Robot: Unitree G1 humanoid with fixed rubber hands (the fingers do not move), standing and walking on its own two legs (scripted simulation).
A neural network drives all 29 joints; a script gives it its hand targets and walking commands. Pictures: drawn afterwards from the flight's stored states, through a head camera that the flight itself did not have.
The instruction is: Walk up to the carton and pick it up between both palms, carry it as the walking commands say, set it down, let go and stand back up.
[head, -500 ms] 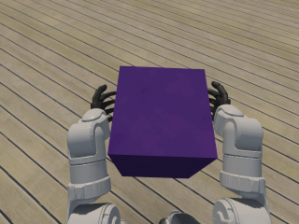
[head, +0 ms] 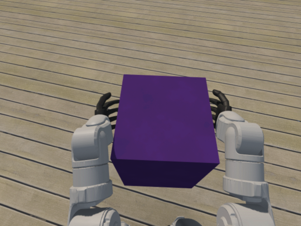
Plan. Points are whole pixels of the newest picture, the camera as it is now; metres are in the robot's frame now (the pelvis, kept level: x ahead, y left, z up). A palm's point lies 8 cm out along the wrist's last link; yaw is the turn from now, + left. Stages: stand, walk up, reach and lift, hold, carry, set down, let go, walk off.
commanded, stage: carry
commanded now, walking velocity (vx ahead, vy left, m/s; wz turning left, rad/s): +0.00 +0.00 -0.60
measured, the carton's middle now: (160, 137) +0.34 -0.02 +0.03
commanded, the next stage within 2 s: none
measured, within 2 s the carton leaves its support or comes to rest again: neither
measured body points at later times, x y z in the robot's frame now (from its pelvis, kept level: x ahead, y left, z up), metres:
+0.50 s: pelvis -0.09 -0.03 +0.00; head -0.06 -0.04 +0.45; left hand +0.29 -0.02 +0.10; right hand +0.19 -0.30 +0.10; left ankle -0.04 +0.08 -0.68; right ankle -0.05 -0.14 -0.71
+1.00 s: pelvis -0.18 -0.04 +0.01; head -0.18 -0.05 +0.46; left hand +0.19 -0.11 +0.11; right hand +0.03 -0.35 +0.10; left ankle -0.10 +0.06 -0.69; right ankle -0.18 -0.16 -0.71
